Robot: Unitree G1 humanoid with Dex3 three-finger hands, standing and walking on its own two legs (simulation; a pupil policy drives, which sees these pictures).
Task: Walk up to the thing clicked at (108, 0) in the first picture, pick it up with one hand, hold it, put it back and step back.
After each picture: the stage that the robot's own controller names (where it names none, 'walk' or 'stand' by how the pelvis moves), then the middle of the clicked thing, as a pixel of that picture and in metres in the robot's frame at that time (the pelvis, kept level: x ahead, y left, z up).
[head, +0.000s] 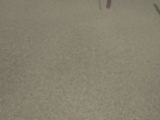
stand; (108, 4) +2.31 -0.45 -0.72
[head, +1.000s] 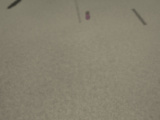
walk; (87, 15) +2.20 +0.04 -0.70
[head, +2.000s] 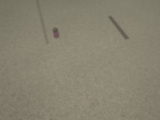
walk; (55, 33) +1.52 +0.37 -0.72
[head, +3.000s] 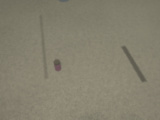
walk; (57, 65) +1.02 +0.30 -0.71
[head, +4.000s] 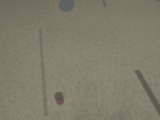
walk; (59, 98) +0.63 +0.24 -0.71
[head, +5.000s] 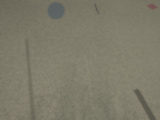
stand; out of the picture +0.38 +0.20 -0.70
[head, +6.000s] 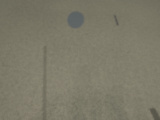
stand; out of the picture +0.34 +0.15 -0.72
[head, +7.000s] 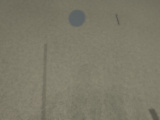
stand; out of the picture +0.34 +0.15 -0.72
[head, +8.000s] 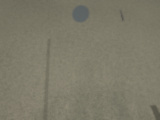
stand; out of the picture +0.37 +0.15 -0.71
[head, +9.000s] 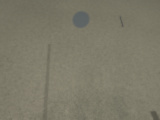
stand; out of the picture +0.36 +0.15 -0.72
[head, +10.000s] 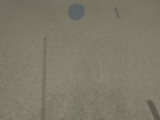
stand; out of the picture +0.39 +0.16 -0.72
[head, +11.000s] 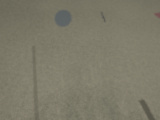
stand; out of the picture +0.35 +0.18 -0.72
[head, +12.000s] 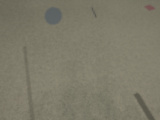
stand; out of the picture +0.33 +0.20 -0.72
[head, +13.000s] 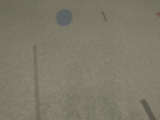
stand; out of the picture +0.35 +0.17 -0.73
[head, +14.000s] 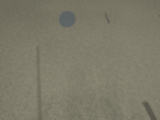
stand; out of the picture +0.36 +0.17 -0.73
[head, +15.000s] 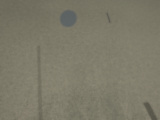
go down; out of the picture +0.35 +0.17 -0.73
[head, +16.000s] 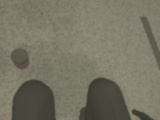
go down; (20, 59) +0.44 +0.21 -0.31
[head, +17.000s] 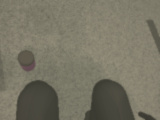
approach; (27, 61) +0.44 +0.20 -0.30
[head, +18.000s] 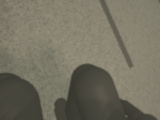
close in; out of the picture +0.42 +0.25 -0.22
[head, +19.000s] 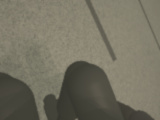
close; out of the picture +0.42 +0.26 -0.23
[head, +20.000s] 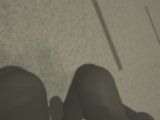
lift; out of the picture +0.35 +0.22 -0.21
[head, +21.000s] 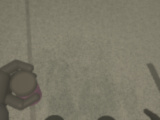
lift; (27, 89) +0.31 +0.17 +0.00
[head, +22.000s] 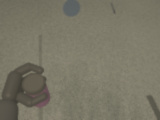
hold; (37, 91) +0.31 +0.16 +0.02
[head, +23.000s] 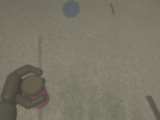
hold; (36, 92) +0.31 +0.16 +0.02
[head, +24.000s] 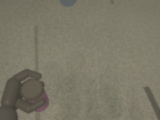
crouch; (36, 96) +0.31 +0.16 -0.02
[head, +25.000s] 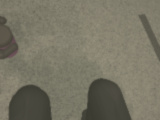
lower; (4, 42) +0.46 +0.21 -0.08
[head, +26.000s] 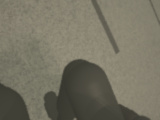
lower; out of the picture +0.44 +0.28 -0.22
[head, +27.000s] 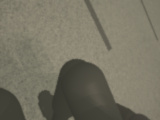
lower; out of the picture +0.45 +0.27 -0.23
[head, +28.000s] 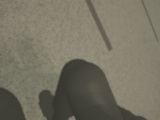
lower; out of the picture +0.45 +0.27 -0.23
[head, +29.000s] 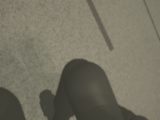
lower; out of the picture +0.45 +0.27 -0.23
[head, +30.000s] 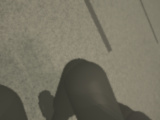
loosen; out of the picture +0.44 +0.25 -0.23
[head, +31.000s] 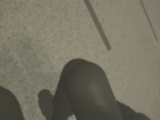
withdraw; out of the picture +0.44 +0.25 -0.24
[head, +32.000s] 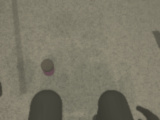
walk; (48, 68) +0.47 +0.16 -0.41
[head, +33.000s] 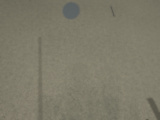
stand; out of the picture +0.38 +0.12 -0.66
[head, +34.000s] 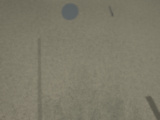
stand; out of the picture +0.40 +0.14 -0.66
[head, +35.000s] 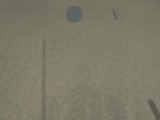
stand; out of the picture +0.39 +0.13 -0.71
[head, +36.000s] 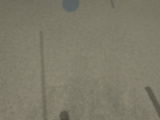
walk; (64, 117) +0.43 +0.13 -0.71
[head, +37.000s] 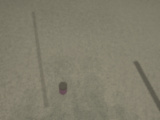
walk; (62, 88) +0.61 +0.10 -0.71
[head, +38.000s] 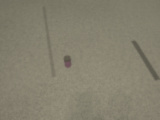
walk; (67, 61) +0.95 +0.19 -0.70
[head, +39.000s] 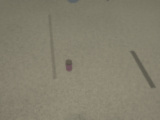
stand; (68, 65) +1.03 +0.13 -0.71
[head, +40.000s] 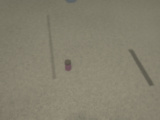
stand; (68, 65) +1.04 +0.14 -0.73
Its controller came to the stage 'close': yes
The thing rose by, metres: 0.72
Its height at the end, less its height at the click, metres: +0.00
